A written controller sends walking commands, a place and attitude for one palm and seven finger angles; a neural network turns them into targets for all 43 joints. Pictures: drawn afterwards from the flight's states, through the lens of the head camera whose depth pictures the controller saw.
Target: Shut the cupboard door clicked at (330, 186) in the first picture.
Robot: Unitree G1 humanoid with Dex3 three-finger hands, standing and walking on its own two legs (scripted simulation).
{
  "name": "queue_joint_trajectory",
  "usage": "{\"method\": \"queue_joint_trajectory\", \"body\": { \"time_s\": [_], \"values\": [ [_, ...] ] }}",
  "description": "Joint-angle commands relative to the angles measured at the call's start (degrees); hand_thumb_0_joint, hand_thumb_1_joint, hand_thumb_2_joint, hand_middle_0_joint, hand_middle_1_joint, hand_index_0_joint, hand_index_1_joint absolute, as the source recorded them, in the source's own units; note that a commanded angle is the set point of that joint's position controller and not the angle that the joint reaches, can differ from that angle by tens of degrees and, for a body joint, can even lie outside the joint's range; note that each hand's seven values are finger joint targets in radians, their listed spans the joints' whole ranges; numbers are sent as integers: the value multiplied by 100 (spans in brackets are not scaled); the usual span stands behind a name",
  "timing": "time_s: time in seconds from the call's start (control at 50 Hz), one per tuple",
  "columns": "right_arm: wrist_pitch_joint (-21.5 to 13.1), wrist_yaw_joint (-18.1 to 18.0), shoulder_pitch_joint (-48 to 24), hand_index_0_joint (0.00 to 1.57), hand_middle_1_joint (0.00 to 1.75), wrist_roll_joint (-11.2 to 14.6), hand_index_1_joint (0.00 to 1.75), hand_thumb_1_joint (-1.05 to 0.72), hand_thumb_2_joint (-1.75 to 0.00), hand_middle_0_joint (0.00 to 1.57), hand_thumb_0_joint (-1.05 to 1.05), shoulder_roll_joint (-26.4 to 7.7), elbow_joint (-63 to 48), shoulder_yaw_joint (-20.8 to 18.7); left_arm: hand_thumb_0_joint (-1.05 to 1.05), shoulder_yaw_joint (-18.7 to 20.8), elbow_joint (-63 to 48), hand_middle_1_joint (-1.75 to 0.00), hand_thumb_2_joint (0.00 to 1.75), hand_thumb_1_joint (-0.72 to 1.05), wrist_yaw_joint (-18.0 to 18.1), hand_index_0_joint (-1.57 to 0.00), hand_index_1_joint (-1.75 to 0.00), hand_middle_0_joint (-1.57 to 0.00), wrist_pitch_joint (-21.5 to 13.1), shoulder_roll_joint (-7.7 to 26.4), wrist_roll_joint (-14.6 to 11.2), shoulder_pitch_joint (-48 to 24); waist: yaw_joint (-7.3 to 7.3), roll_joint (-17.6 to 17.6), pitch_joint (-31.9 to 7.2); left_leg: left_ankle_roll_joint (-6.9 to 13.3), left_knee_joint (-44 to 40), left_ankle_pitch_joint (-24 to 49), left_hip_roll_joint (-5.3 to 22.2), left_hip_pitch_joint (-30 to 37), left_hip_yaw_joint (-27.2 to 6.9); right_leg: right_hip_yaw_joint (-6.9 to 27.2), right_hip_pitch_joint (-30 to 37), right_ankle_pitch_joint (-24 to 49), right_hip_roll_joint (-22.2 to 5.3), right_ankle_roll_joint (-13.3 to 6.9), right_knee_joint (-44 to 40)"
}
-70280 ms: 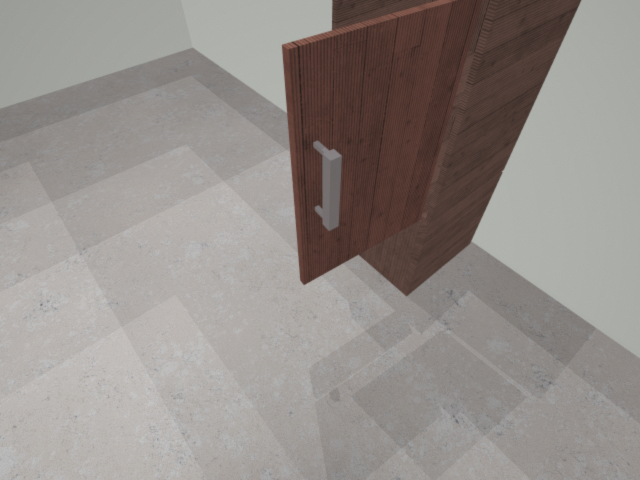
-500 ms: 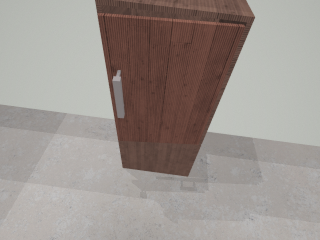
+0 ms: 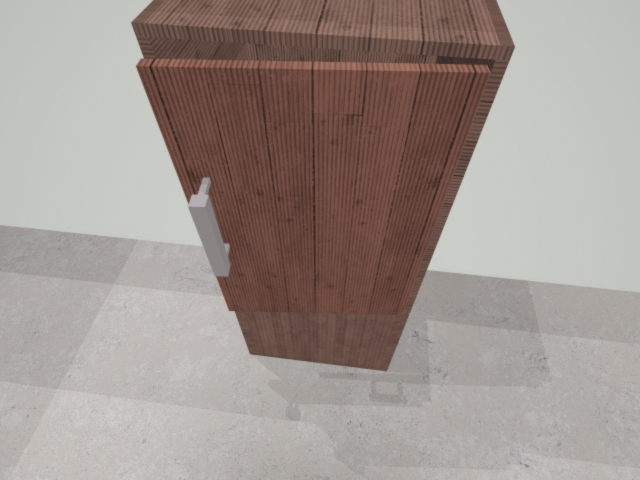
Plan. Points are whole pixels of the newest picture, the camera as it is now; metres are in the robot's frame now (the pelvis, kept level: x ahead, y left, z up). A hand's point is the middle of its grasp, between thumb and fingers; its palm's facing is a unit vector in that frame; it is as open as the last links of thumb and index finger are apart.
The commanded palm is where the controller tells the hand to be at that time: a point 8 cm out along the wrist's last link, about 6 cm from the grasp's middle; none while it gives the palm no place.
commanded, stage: come to a stop and stand still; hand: left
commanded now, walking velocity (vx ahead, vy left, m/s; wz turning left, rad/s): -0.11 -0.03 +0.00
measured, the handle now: (214, 229) +0.48 +0.20 -0.01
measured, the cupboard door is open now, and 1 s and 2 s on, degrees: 6 6 6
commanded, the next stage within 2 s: look again from close up in 0.74 s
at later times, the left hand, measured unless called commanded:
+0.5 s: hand out of the picture +0.01 +0.18 -0.17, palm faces +0.00 -0.96 -0.27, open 7.4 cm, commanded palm none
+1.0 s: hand out of the picture +0.03 +0.20 -0.17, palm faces -0.06 -0.96 -0.26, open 7.4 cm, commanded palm none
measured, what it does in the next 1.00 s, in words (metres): steps on the spot: left foot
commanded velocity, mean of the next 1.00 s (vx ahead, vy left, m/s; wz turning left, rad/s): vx -0.01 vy -0.02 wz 0.00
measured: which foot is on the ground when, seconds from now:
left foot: up 0.00-0.02, down 0.04-1.00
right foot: down 0.00-1.00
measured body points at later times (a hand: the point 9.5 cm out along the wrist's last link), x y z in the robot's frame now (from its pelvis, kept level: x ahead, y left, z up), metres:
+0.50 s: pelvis -0.03 -0.02 -0.01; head -0.03 -0.03 +0.44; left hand +0.01 +0.23 -0.15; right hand +0.06 -0.26 -0.16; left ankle +0.01 +0.11 -0.74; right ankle -0.05 -0.11 -0.74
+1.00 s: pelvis -0.02 -0.01 +0.00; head -0.01 -0.01 +0.45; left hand +0.03 +0.25 -0.15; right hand -0.02 -0.27 -0.15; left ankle +0.01 +0.11 -0.74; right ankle -0.05 -0.11 -0.74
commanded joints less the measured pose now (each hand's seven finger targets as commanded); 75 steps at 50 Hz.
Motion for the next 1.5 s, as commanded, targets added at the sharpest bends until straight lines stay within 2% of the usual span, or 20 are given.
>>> {"method": "queue_joint_trajectory", "body": {
  "time_s": [0.0, 0.02, 0.06, 0.1, 0.2, 0.24, 0.26, 0.28, 0.3, 0.34, 0.38, 0.4, 0.44, 0.48, 0.58, 0.9, 1.42, 1.44, 1.46, 1.48],
  "values": [
    [-96, -7, 706, 20, 30, -54, 30, -90, -90, 20, 0, -586, -124, -139, 0, 186, -325, -30, 90, 90, 87, -20, -30, -20, 38, 799, -39, 335, 1, -128, -727, 265, -903, 3162, 700, 876, -465, 645, 72, 2750, -904, -196, 164],
    [-107, -14, 586, 20, 30, -97, 30, -90, -90, 20, 0, -856, -249, -168, 0, 153, -419, -30, 90, 90, 100, -20, -30, -20, 81, 655, -42, 414, 53, 413, -677, 571, -983, 4125, 1205, 816, -839, 378, -130, 1475, -507, 44, 326],
    [-142, -74, 253, 20, 30, -98, 30, -90, -90, 20, 0, -974, -368, -168, 0, 120, -492, -30, 90, 90, 69, -20, -30, -20, 175, 578, -55, 320, 54, 1216, -431, 1110, -1527, 4526, 1661, 435, -1328, 265, -222, -940, -52, 217, 1291],
    [-166, -140, 115, 20, 30, -134, 30, -90, -90, 20, 0, -964, -453, -137, 0, 131, -492, -30, 90, 90, 40, -20, -30, -20, 240, 607, -46, 336, 76, 1130, -323, 1396, -1508, 4724, 1767, 469, -1399, 645, -583, -1666, 0, 187, 2150],
    [-155, -110, -92, 20, 30, -111, 30, -90, -90, 20, 0, -1118, -541, -211, 0, 99, -493, -30, 90, 90, -35, -20, -30, -20, 165, 581, -34, 620, 88, 769, -789, 1197, -1144, 4288, 1469, 963, -974, 447, -225, -817, 54, 213, 896],
    [-142, -66, -188, 20, 30, -44, 30, -90, -90, 20, 0, -1080, -555, -212, 0, 84, -398, -30, 90, 90, -31, -20, -30, -20, 99, 607, -15, 946, 190, 565, -871, 824, -874, 3093, 1073, 689, -756, 555, 374, 445, -7, 181, -353],
    [-266, -37, -458, 20, 30, 90, 30, -90, -90, 20, 0, -1187, -900, -258, 0, -24, -406, -30, 90, 90, 187, -20, -30, -20, -83, 685, 17, 1281, 319, 149, -937, 433, 240, 3565, 1003, 1119, -297, 928, -129, 1569, -491, 289, -1003],
    [-230, 90, -120, 20, 30, 33, 30, -90, -90, 20, 0, -716, -1131, -179, 0, -2, -747, -30, 90, 90, 167, -20, -30, -20, -131, 1089, 23, 812, -55, -509, -735, 237, 203, 768, 279, 136, -96, 1769, -92, 1454, -1006, -67, -820],
    [-174, 162, -212, 20, 30, -70, 30, -90, -90, 20, 0, -497, -1109, -122, 0, -13, -782, -30, 90, 90, 128, -20, -30, -20, -229, 1168, 26, 580, -14, -317, -749, 146, 147, 104, 69, -21, 14, 1790, 64, 1911, -1212, -376, -654],
    [-195, 146, -260, 20, 30, -53, 30, -90, -90, 20, 0, -589, -1168, -150, 0, 17, -778, -30, 90, 90, 153, -20, -30, -20, -320, 1138, 33, 767, 22, -1027, -722, 269, 407, -98, 38, -455, -84, 1751, 576, 3382, -1096, -533, -301],
    [-211, 116, -165, 20, 30, -21, 30, -90, -90, 20, 0, -587, -1148, -130, 0, -16, -844, -30, 90, 90, 151, -20, -30, -20, -305, 1100, 28, 760, -28, -1006, -729, 294, 148, 53, -8, -152, -140, 1594, 411, 3131, -1009, -576, -257],
    [-244, 112, -120, 20, 30, -21, 30, -90, -90, 20, 0, -690, -1103, -145, 0, 8, -910, -30, 90, 90, 144, -20, -30, -20, -321, 1235, 26, 604, -98, -644, -569, 315, -301, 402, 3, 179, -94, 1443, 157, 2839, -915, -523, -228],
    [-277, 115, -13, 20, 30, -39, 30, -90, -90, 20, 0, -768, -982, -115, 0, -37, -918, -30, 90, 90, 113, -20, -30, -20, -248, 1184, -15, 515, -110, -78, -259, 387, -662, 1063, 237, 608, -372, 1258, -578, 978, -580, -231, -330],
    [-285, 117, -62, 20, 30, -68, 30, -90, -90, 20, 0, -805, -913, -59, 0, -94, -851, -30, 90, 90, 84, -20, -30, -20, -160, 1057, -18, 617, -2, 152, 210, 462, -1028, 585, 408, 107, -658, 1139, -671, -433, -303, -75, -521],
    [-306, 127, 88, 20, 30, -101, 30, -90, -90, 20, 0, -935, -745, -16, 0, -107, -707, -30, 90, 90, 8, -20, -30, -20, -164, 1170, -25, 687, 18, -226, 243, 395, -1164, 87, 251, 81, -560, 1327, -781, -1463, -393, -138, -962],
    [-481, 50, 206, 20, 30, -45, 30, -90, -90, 20, 0, -1132, -82, 82, 0, -117, -238, -30, 90, 90, -49, -20, -30, -20, -235, 1356, -63, 478, 103, -26, -338, 411, -1335, 1435, 499, 392, -609, 1107, 179, 495, -434, -104, -699],
    [-449, 43, -576, 20, 30, -46, 30, -90, -90, 20, 0, -1496, -51, 61, 0, -110, -81, -30, 90, 90, -71, -20, -30, -20, -239, 1614, -37, 192, 101, -60, -526, 382, -1369, 2150, 536, 950, -586, 1112, 348, 1461, -567, 12, -835],
    [-432, 52, -473, 20, 30, 31, 30, -90, -90, 20, 0, -1138, -366, 38, 0, -172, 49, -30, 90, 90, 226, -20, -30, -20, -326, 975, -9, 961, 109, 184, -506, 221, -117, 2329, 524, 752, -132, 1352, 324, 3261, -883, 373, -813],
    [-1341, -522, 451, 20, 30, 43, 30, -90, -90, 20, 0, -1943, -1665, -259, 0, 3261, -8445, -30, 90, 90, 228, -20, -30, -20, -1986, 5231, -619, -3933, -475, -163, -2111, 515, 262, 3020, 185, 2451, -577, 580, 166, 3211, -416, 154, 950],
    [-1670, -640, -383, 20, 30, 463, 30, -90, -90, 20, 0, -1384, -1806, 8, 0, 277, -5880, -32, 90, 90, 182, -22, -32, -22, -1484, 1340, -754, 470, -105, 2065, -3028, 347, 143, 4403, 156, 2754, -637, 67, -630, 1793, -1, 217, 1978]
  ]
}}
